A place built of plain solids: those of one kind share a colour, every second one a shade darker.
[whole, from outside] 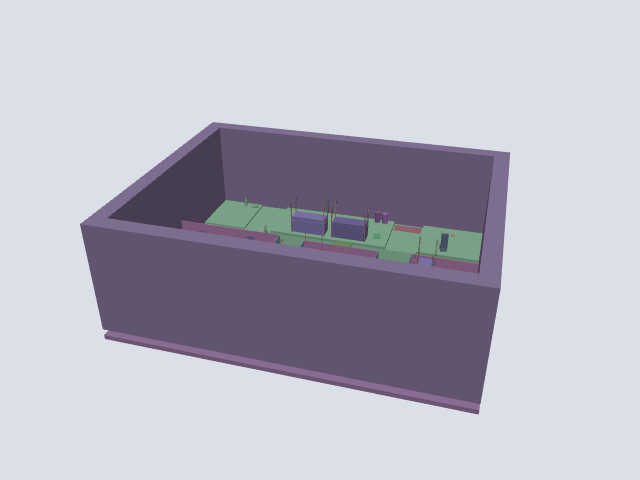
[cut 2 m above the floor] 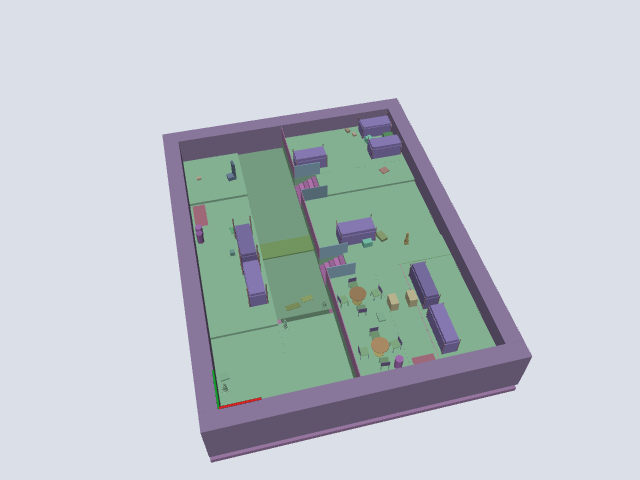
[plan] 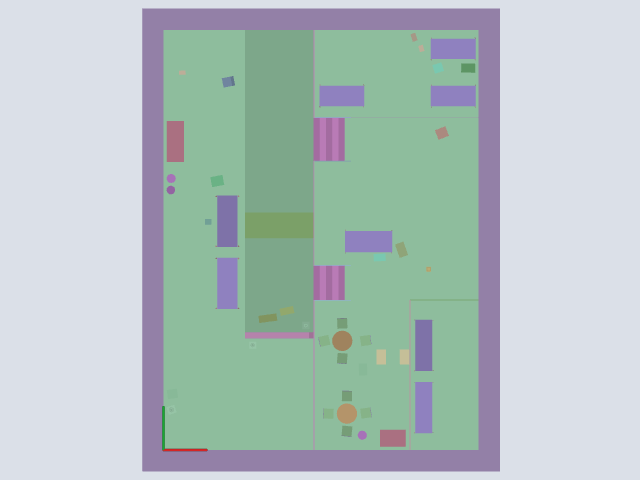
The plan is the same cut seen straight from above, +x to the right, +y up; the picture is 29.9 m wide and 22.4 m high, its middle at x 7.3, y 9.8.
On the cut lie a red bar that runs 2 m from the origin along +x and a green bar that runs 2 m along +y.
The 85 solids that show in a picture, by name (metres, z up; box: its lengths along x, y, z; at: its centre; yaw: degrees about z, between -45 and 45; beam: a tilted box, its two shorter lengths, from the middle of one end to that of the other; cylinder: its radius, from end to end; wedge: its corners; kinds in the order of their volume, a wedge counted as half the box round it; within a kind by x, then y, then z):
{
 "wall_1": {"box": [1.0, 19.6, 7.0], "at": [-0.5, 9.8, 2.5]},
 "wall_2": {"box": [16.7, 1.0, 7.0], "at": [7.35, -0.5, 2.5]},
 "wall_3": {"box": [16.7, 1.0, 7.0], "at": [7.35, 20.1, 2.5]},
 "wall_4": {"box": [1.0, 19.6, 7.0], "at": [15.2, 9.8, 2.5]},
 "floor_1": {"box": [3.8, 3.1, 1.1], "at": [1.9, 1.55, -0.45]},
 "floor_2": {"box": [3.8, 2.0, 1.0], "at": [1.9, 4.1, -0.5]},
 "floor_3": {"box": [3.8, 8.25, 1.18], "at": [1.9, 9.22, -0.41]},
 "floor_4": {"box": [3.8, 2.1, 1.0], "at": [1.9, 14.4, -0.5]},
 "floor_5": {"box": [3.8, 4.15, 1.18], "at": [1.9, 17.52, -0.41]},
 "floor_6": {"box": [3.2, 5.21, 1.0], "at": [5.4, 2.6, -0.5]},
 "floor_7": {"box": [3.2, 14.11, 1.0], "at": [5.4, 12.54, -0.5]},
 "floor_8": {"box": [2.9, 7.0, 1.0], "at": [8.45, 3.5, 0.34]},
 "floor_9": {"box": [1.6, 7.0, 1.0], "at": [10.7, 3.5, 0.34]},
 "floor_10": {"box": [7.7, 4.9, 0.85], "at": [10.85, 11.05, 0.27]},
 "floor_11": {"box": [7.7, 4.1, 1.0], "at": [10.85, 17.55, 0.34]},
 "floor_12": {"box": [6.25, 1.6, 1.0], "at": [11.57, 7.8, 0.34]},
 "floor_13": {"box": [6.25, 2.0, 1.0], "at": [11.57, 14.5, 0.34]},
 "floor_14": {"box": [3.2, 7.0, 1.0], "at": [13.1, 3.5, 0.34]},
 "floor_base_1": {"box": [16.7, 21.6, 0.3], "at": [7.35, 9.8, -1.57]},
 "piece_1": {"box": [0.95, 2.4, 0.95], "at": [2.98, 7.78, 0.66]},
 "piece_2": {"box": [0.87, 2.32, 0.22], "at": [2.98, 7.78, 1.24]},
 "piece_3": {"box": [0.95, 2.4, 0.95], "at": [2.98, 10.68, 0.66]},
 "piece_4": {"box": [0.87, 2.32, 0.22], "at": [2.98, 10.68, 1.24]},
 "piece_5": {"box": [2.1, 0.95, 0.82], "at": [8.32, 16.52, 1.25]},
 "piece_6": {"box": [2.02, 0.87, 0.25], "at": [8.32, 16.52, 1.78]},
 "piece_7": {"box": [2.2, 1.0, 0.86], "at": [9.57, 9.72, 1.12]},
 "piece_8": {"box": [2.12, 0.92, 0.24], "at": [9.57, 9.72, 1.67]},
 "piece_9": {"box": [0.8, 2.4, 0.95], "at": [12.14, 1.98, 1.31]},
 "piece_10": {"box": [0.72, 2.32, 0.21], "at": [12.14, 1.98, 1.9]},
 "piece_11": {"box": [0.8, 2.4, 0.95], "at": [12.14, 4.88, 1.31]},
 "piece_12": {"box": [0.72, 2.32, 0.22], "at": [12.14, 4.88, 1.9]},
 "piece_13": {"box": [2.1, 0.95, 0.82], "at": [13.52, 16.52, 1.25]},
 "piece_14": {"box": [2.02, 0.87, 0.2], "at": [13.52, 16.52, 1.76]},
 "piece_15": {"box": [2.1, 0.95, 0.82], "at": [13.52, 18.72, 1.25]},
 "piece_16": {"box": [2.02, 0.87, 0.12], "at": [13.52, 18.72, 1.72]},
 "step_tread_1": {"box": [0.29, 1.6, 0.3], "at": [7.14, 7.8, -0.01]},
 "step_tread_2": {"box": [0.29, 2.0, 0.3], "at": [7.14, 14.5, -0.01]},
 "step_tread_3": {"box": [0.29, 1.6, 0.44], "at": [7.43, 7.8, 0.06]},
 "step_tread_4": {"box": [0.29, 2.0, 0.44], "at": [7.43, 14.5, 0.06]},
 "step_tread_5": {"box": [0.29, 1.6, 0.58], "at": [7.72, 7.8, 0.13]},
 "step_tread_6": {"box": [0.29, 2.0, 0.58], "at": [7.72, 14.5, 0.13]},
 "step_tread_7": {"box": [0.29, 1.6, 0.72], "at": [8.02, 7.8, 0.2]},
 "step_tread_8": {"box": [0.29, 2.0, 0.72], "at": [8.02, 14.5, 0.2]},
 "step_tread_9": {"box": [0.29, 1.6, 0.86], "at": [8.3, 7.8, 0.27]},
 "step_tread_10": {"box": [0.29, 2.0, 0.86], "at": [8.3, 14.5, 0.27]},
 "rail_rim_1": {"box": [0.04, 7.0, 1.05], "at": [7.02, 3.5, 1.36]},
 "rail_rim_2": {"box": [0.04, 4.9, 1.05], "at": [7.02, 11.05, 1.22]},
 "rail_rim_3": {"box": [0.04, 4.1, 1.05], "at": [7.02, 17.55, 1.36]},
 "floor_gap_1": {"box": [3.2, 0.28, 0.7], "at": [5.4, 5.35, -1.05]},
 "step_hump_1": {"box": [3.2, 1.2, 0.15], "at": [5.4, 10.48, 0.03]},
 "neck_1": {"box": [0.45, 0.7, 0.65], "at": [10.16, 4.34, 1.17]},
 "neck_2": {"box": [0.45, 0.7, 0.65], "at": [11.24, 4.34, 1.17]},
 "bin_1": {"cylinder": 0.2, "from": [0.34, 12.13, 0.18], "to": [0.34, 12.13, 0.94]},
 "bin_2": {"cylinder": 0.21, "from": [0.35, 12.67, 0.18], "to": [0.35, 12.67, 0.91]},
 "bin_3": {"cylinder": 0.21, "from": [9.27, 0.69, 0.84], "to": [9.27, 0.69, 1.6]},
 "rail_1": {"box": [1.71, 0.04, 1.05], "at": [7.89, 6.98, 1.36]},
 "rail_2": {"box": [1.71, 0.04, 1.05], "at": [7.89, 8.62, 1.22]},
 "rail_3": {"box": [1.71, 0.04, 1.05], "at": [7.89, 13.48, 1.22]},
 "rail_4": {"box": [1.71, 0.04, 1.05], "at": [7.89, 15.52, 1.36]},
 "low_mat_1": {"box": [0.8, 1.92, 0.06], "at": [0.55, 14.4, -0.02]},
 "low_mat_2": {"box": [1.2, 0.8, 0.06], "at": [10.7, 0.55, 0.82]},
 "carton_1": {"box": [0.56, 0.35, 0.4], "at": [10.09, 8.98, 0.89], "yaw": 2.2},
 "carton_2": {"box": [0.44, 0.42, 0.4], "at": [12.81, 17.82, 1.04], "yaw": 17.2},
 "hand_truck_1": {"box": [0.55, 0.45, 0.3], "at": [3.03, 17.18, 0.33], "yaw": 11.4},
 "hand_truck_2": {"box": [0.14, 0.45, 1.03], "at": [3.23, 17.22, 0.99], "yaw": 11.4},
 "crate_1": {"box": [0.66, 0.43, 0.4], "at": [14.21, 17.82, 1.04], "yaw": -0.4},
 "chair_seat_1": {"box": [0.49, 0.47, 0.04], "at": [7.5, 5.09, 1.27], "yaw": 12.3},
 "chair_seat_2": {"box": [0.49, 0.47, 0.04], "at": [7.69, 1.7, 1.27], "yaw": -1.8},
 "chair_seat_3": {"box": [0.47, 0.49, 0.04], "at": [8.34, 4.27, 1.27], "yaw": -4.6},
 "chair_seat_4": {"box": [0.47, 0.49, 0.04], "at": [8.34, 5.91, 1.27], "yaw": 2.1},
 "chair_seat_5": {"box": [0.47, 0.49, 0.04], "at": [8.56, 0.88, 1.27], "yaw": -5.8},
 "chair_seat_6": {"box": [0.47, 0.49, 0.04], "at": [8.56, 2.52, 1.27], "yaw": -1.1},
 "chair_seat_7": {"box": [0.49, 0.47, 0.04], "at": [9.43, 5.11, 1.27], "yaw": 8.6},
 "chair_seat_8": {"box": [0.49, 0.47, 0.04], "at": [9.45, 1.73, 1.27], "yaw": 7.4},
 "carton_folded_1": {"box": [0.48, 0.43, 0.16], "at": [0.41, 2.62, 0.13], "yaw": 7.5},
 "carton_folded_2": {"box": [0.39, 0.56, 0.15], "at": [9.31, 3.76, 0.86], "yaw": 0.7},
 "sack_1": {"box": [0.42, 0.67, 0.23], "at": [11.11, 9.35, 0.81], "yaw": 19.1},
 "top_1": {"cylinder": 0.47, "from": [8.34, 5.09, 1.55], "to": [8.34, 5.09, 1.59]},
 "top_2": {"cylinder": 0.47, "from": [8.56, 1.7, 1.55], "to": [8.56, 1.7, 1.59]},
 "inway_grating_1": {"box": [0.85, 0.34, 0.08], "at": [4.87, 6.15, -0.01], "yaw": 7.6},
 "inway_grating_2": {"box": [0.65, 0.34, 0.08], "at": [5.76, 6.49, -0.01], "yaw": 11.7},
 "hose_coil_1": {"box": [0.58, 0.48, 0.12], "at": [2.51, 12.55, 0.19], "yaw": 10.6},
 "inway_hose_coil_1": {"box": [0.53, 0.48, 0.12], "at": [12.99, 14.79, 0.85], "yaw": 21.5},
 "parcel_1": {"box": [0.24, 0.38, 0.2], "at": [11.69, 19.26, 0.89], "yaw": 17.9},
 "low_stripW_1": {"box": [0.04, 7.0, 0.06], "at": [11.5, 3.5, 0.82]}
}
